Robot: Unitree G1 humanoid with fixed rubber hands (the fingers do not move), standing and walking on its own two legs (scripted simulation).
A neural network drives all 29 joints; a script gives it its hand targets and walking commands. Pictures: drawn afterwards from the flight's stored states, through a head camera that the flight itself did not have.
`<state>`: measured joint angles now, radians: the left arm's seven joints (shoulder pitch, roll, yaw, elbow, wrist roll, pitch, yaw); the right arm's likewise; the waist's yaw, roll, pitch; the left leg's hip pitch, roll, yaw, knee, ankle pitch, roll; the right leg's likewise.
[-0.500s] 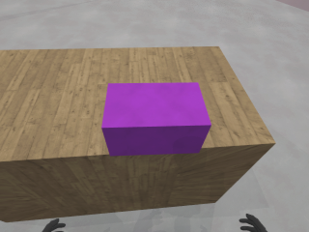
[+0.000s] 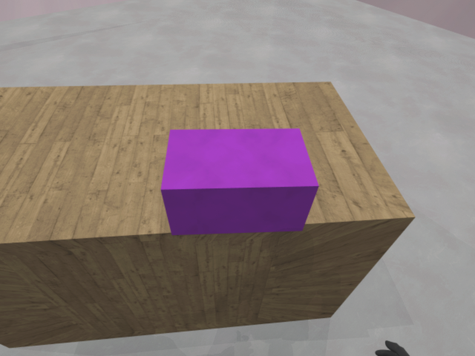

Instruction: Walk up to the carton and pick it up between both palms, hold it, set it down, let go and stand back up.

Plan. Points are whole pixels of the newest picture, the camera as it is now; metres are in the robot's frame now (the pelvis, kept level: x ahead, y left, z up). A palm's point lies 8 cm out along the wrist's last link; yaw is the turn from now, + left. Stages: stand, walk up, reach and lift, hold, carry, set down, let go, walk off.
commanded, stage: stand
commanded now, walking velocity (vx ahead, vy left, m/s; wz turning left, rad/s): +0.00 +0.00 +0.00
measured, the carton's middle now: (236, 180) +0.45 +0.01 +0.02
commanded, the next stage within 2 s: none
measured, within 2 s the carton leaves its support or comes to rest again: neither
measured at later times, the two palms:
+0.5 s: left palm out of the picture +0.05 +0.29 -0.12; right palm out of the picture +0.08 -0.29 -0.10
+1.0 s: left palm out of the picture +0.03 +0.29 -0.12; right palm out of the picture +0.07 -0.29 -0.10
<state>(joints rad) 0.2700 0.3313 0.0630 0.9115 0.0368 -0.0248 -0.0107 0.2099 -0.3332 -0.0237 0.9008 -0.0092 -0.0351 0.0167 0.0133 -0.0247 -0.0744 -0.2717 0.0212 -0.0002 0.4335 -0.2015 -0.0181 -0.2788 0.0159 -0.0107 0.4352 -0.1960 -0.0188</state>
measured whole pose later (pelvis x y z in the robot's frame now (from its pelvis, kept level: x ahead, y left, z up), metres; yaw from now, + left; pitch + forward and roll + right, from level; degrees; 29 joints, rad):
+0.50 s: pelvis +0.00 +0.00 +0.00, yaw +0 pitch +2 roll +0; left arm 0.27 0.33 0.06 0.96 0.04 -0.03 -0.01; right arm 0.21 -0.33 -0.02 0.95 -0.01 -0.03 0.02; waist 0.01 -0.02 -0.07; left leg -0.27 0.02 0.00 0.43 -0.19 -0.02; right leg -0.28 0.02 -0.01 0.44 -0.19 -0.02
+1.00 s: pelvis -0.01 +0.00 +0.00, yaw +0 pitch +1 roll +0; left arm 0.27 0.33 0.06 0.99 0.03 -0.03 -0.01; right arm 0.21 -0.33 -0.02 0.97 -0.01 -0.03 0.01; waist 0.01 -0.02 -0.07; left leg -0.27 0.02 0.00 0.43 -0.19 -0.02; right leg -0.28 0.02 -0.01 0.44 -0.18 -0.02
